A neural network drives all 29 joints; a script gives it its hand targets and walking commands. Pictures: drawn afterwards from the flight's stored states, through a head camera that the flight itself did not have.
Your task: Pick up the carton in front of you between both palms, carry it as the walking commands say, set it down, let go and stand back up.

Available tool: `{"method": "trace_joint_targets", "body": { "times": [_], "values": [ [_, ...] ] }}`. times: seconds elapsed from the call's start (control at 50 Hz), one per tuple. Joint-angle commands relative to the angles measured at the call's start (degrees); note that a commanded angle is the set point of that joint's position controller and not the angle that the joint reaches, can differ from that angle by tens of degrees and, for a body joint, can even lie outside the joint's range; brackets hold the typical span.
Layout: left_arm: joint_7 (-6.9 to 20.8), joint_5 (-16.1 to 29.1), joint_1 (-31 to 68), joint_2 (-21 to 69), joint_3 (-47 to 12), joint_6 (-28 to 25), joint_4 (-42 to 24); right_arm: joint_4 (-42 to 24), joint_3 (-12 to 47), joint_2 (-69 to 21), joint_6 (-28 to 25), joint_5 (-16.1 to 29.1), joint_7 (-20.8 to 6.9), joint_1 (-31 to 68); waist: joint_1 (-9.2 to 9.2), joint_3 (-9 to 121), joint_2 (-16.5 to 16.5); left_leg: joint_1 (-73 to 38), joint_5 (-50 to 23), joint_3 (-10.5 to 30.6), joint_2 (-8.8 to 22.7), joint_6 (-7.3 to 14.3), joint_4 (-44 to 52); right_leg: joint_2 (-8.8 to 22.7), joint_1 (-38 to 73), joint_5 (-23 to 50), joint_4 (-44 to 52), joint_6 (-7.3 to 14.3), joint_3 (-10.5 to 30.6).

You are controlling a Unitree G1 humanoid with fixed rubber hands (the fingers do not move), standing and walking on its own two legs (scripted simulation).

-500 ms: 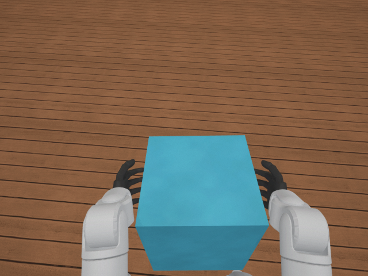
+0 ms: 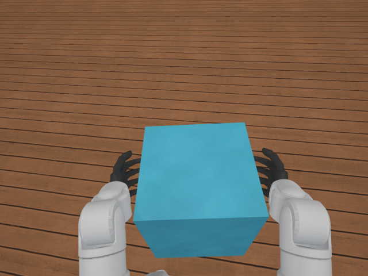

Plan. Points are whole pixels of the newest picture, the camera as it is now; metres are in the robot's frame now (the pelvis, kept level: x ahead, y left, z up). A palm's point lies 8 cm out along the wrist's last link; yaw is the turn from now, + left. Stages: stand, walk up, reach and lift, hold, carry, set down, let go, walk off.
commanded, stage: carry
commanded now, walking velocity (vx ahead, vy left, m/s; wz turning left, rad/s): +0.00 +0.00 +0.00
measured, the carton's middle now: (197, 194) +0.29 +0.00 -0.01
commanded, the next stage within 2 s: hold in 1.82 s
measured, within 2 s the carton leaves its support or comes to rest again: neither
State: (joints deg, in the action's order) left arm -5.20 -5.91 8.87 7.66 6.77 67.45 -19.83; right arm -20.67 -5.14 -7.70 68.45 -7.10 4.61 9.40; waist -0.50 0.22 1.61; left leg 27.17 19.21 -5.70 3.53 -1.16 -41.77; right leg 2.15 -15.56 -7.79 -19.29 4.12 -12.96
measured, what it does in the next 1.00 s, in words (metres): steps on the spot: left foot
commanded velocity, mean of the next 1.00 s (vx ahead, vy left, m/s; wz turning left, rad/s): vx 0.00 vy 0.00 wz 0.00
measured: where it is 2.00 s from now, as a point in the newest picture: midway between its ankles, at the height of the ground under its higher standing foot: outside the picture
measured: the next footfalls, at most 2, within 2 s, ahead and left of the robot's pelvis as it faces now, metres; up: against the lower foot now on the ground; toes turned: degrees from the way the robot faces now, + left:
left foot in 0.12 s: +0.17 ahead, +0.12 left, +0.00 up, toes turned -16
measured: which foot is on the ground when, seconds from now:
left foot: up 0.00-0.10, down 0.12-1.00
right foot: down 0.00-1.00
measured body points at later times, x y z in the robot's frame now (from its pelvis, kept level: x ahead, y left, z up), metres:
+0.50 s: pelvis +0.13 +0.03 -0.02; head +0.11 +0.03 +0.43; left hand +0.41 +0.16 +0.03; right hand +0.39 -0.14 +0.04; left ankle +0.13 +0.12 -0.75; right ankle +0.03 -0.07 -0.75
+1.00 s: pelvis +0.09 +0.02 -0.01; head +0.07 +0.03 +0.44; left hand +0.40 +0.16 +0.02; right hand +0.39 -0.14 +0.02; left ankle +0.13 +0.12 -0.75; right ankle +0.03 -0.07 -0.75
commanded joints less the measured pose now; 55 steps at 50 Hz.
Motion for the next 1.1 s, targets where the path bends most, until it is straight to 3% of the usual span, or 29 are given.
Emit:
{"method": "trace_joint_targets", "body": {
  "times": [0.0,0.04,0.08,0.1,0.12,0.14,0.16,0.18,0.24,0.3,0.38,0.5,0.6,0.7,0.78,0.84,0.98,1.08],
  "values": [
    [16.26,24.09,22.76,53.56,-41.50,-0.15,-6.37,-6.20,42.35,-54.67,-1.42,22.95,-12.74,23.17,-0.13,24.81,-10.63,-7.60,-6.97,-1.76,-0.70,-0.10,7.94,13.37,16.98,35.47,0.30,3.16,5.08],
    [16.03,23.58,22.37,51.96,-41.20,0.37,-6.44,-6.79,42.09,-53.03,-0.64,23.05,-12.83,23.31,-0.01,23.66,-10.06,-11.14,-14.44,-2.95,-0.36,-0.18,13.58,11.98,14.64,30.33,-1.79,2.06,3.68],
    [15.82,22.52,21.99,50.36,-40.61,1.16,-5.44,-5.96,41.49,-51.60,0.40,23.02,-13.31,22.81,0.41,21.14,-7.57,-16.92,-25.33,-3.08,1.52,-0.49,21.98,9.60,10.60,20.49,-4.87,-1.27,3.43],
    [15.68,21.81,21.61,49.50,-40.22,1.53,-4.30,-5.18,40.90,-50.56,1.03,23.05,-13.61,22.65,0.37,21.15,-5.73,-21.36,-30.66,-0.49,5.17,-0.32,20.95,9.11,7.00,13.92,-6.64,-2.71,4.06],
    [15.49,21.24,22.04,48.79,-40.23,2.02,-3.65,-3.84,40.36,-49.24,1.56,22.83,-13.90,22.99,0.04,21.57,-0.95,-25.11,-46.19,3.41,10.04,1.25,16.54,7.19,3.21,5.89,-9.03,-4.15,4.12],
    [15.29,21.32,22.95,48.46,-40.78,2.72,-3.68,-1.49,39.86,-49.11,1.60,22.32,-14.28,22.49,0.02,21.90,2.71,-25.35,-48.46,4.46,11.72,3.69,14.60,6.28,3.05,1.12,-7.29,-5.19,6.05],
    [15.28,21.41,24.10,48.08,-41.02,3.24,-3.69,0.54,39.10,-49.67,1.50,22.06,-14.52,21.38,0.20,20.52,5.01,-22.35,-43.53,5.43,11.39,4.05,15.57,6.26,4.44,-0.70,-6.99,-5.41,6.37],
    [15.33,21.47,25.25,48.42,-41.44,3.42,-2.82,1.50,38.62,-50.01,1.48,21.86,-14.68,21.12,0.29,19.76,4.36,-20.54,-42.50,4.94,10.46,3.80,16.01,6.60,5.55,1.69,-7.73,-5.43,6.54],
    [15.57,21.59,25.90,49.61,-42.18,2.87,0.11,4.07,38.05,-50.77,0.94,21.21,-14.79,21.13,0.37,20.22,3.05,-20.19,-45.52,2.71,8.39,3.33,12.99,7.16,6.67,11.34,-8.48,-5.49,6.84],
    [15.89,21.24,25.59,51.60,-42.49,1.04,2.57,5.52,38.64,-52.30,-0.69,20.82,-14.96,21.80,0.50,22.11,0.97,-21.35,-48.06,1.92,7.69,3.60,10.58,6.88,7.14,15.69,-9.63,-5.64,6.54],
    [16.34,19.50,24.51,52.86,-41.76,-2.93,5.52,6.88,39.04,-53.07,-4.51,19.56,-15.28,22.59,0.48,22.75,-0.79,-21.08,-48.23,1.50,7.22,3.78,9.04,6.77,7.69,17.97,-10.39,-5.57,6.48],
    [16.12,15.28,22.00,50.45,-38.98,-11.18,8.54,8.62,37.74,-50.25,-12.47,16.68,-15.41,21.42,0.43,22.79,-2.41,-19.24,-41.27,0.86,6.36,3.50,8.27,7.41,9.27,21.05,-10.71,-5.15,6.93],
    [15.38,11.45,20.96,46.99,-35.86,-17.53,11.43,11.91,34.65,-46.67,-18.71,13.02,-14.79,20.54,0.40,21.86,-2.09,-18.75,-36.49,0.78,6.29,3.48,9.11,7.43,8.30,17.09,-9.93,-4.77,7.22],
    [14.89,6.88,22.81,43.79,-29.43,-23.69,18.97,19.74,27.75,-43.66,-24.75,7.79,-14.03,21.55,0.36,19.47,-1.58,-18.05,-31.71,1.07,6.53,3.37,11.08,7.46,6.62,11.03,-8.13,-4.26,7.64],
    [15.07,4.01,26.36,44.59,-25.04,-28.81,25.92,26.79,23.04,-44.34,-29.86,4.61,-14.10,24.65,0.36,17.77,-1.53,-17.59,-26.45,1.40,6.51,3.24,12.85,7.37,5.02,5.60,-6.35,-3.74,8.08],
    [15.86,3.77,29.08,48.13,-24.80,-31.25,28.86,29.61,22.68,-47.81,-32.32,4.20,-14.81,27.36,0.42,17.62,-1.68,-17.57,-23.61,1.67,6.49,3.27,13.79,7.23,4.44,2.95,-5.49,-3.34,8.45],
    [16.81,6.56,27.95,52.37,-29.31,-29.36,26.40,26.73,27.46,-52.01,-30.50,7.31,-15.79,26.79,0.46,19.42,-1.68,-17.93,-22.70,1.59,6.57,3.39,14.27,7.23,4.91,1.99,-5.51,-3.04,8.71],
    [16.53,6.17,26.23,50.45,-28.49,-27.20,25.57,26.18,26.71,-50.33,-28.36,7.10,-15.74,25.10,0.54,18.46,-1.52,-16.74,-21.54,1.55,6.57,3.22,14.71,7.11,3.93,0.61,-5.31,-2.99,8.85]
  ]
}}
